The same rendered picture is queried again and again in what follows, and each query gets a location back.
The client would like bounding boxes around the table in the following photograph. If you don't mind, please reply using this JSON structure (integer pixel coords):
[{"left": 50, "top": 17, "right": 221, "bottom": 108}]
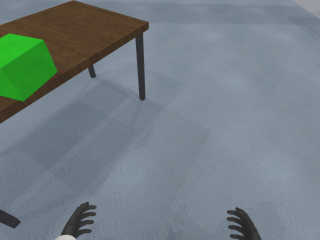
[{"left": 0, "top": 0, "right": 149, "bottom": 229}]

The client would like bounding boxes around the right robot hand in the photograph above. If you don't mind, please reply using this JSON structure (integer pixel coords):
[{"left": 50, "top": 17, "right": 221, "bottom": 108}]
[{"left": 226, "top": 207, "right": 262, "bottom": 240}]

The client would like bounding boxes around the left robot hand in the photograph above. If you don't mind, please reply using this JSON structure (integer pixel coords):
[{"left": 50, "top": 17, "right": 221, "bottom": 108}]
[{"left": 61, "top": 202, "right": 97, "bottom": 239}]

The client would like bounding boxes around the carton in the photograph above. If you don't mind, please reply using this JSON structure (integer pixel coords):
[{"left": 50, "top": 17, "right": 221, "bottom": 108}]
[{"left": 0, "top": 33, "right": 58, "bottom": 102}]

